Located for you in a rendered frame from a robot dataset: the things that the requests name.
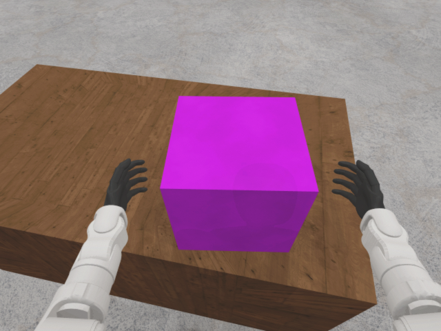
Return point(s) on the left robot upper arm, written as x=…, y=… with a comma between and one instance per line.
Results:
x=70, y=324

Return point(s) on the pedestal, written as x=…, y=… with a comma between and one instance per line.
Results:
x=63, y=131

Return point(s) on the right robot hand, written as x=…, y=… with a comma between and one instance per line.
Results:
x=366, y=188

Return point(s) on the right robot upper arm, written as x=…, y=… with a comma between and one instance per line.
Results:
x=418, y=322

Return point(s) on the robot left forearm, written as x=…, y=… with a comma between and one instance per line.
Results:
x=85, y=294

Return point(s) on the carton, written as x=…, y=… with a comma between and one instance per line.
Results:
x=237, y=175

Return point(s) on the left robot hand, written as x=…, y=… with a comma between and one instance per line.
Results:
x=118, y=192

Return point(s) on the robot right forearm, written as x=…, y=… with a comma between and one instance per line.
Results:
x=405, y=281

